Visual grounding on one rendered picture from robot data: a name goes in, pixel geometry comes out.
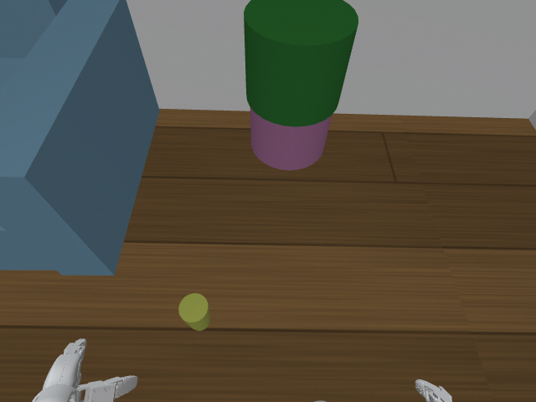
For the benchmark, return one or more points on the sofa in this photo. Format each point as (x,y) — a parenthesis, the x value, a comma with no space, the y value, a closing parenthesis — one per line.
(77,116)

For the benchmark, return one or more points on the potted plant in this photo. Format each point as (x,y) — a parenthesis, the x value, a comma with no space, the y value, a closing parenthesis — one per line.
(296,59)

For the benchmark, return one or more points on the left robot arm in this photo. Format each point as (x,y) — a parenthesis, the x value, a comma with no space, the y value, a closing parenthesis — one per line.
(57,393)

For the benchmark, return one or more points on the left robot hand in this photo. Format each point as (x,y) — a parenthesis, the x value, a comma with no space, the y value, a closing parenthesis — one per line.
(66,370)

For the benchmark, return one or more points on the cup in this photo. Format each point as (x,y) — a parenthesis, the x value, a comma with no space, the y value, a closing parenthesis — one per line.
(194,310)

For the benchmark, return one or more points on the right robot hand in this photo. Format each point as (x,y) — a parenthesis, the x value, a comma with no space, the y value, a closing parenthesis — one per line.
(431,392)

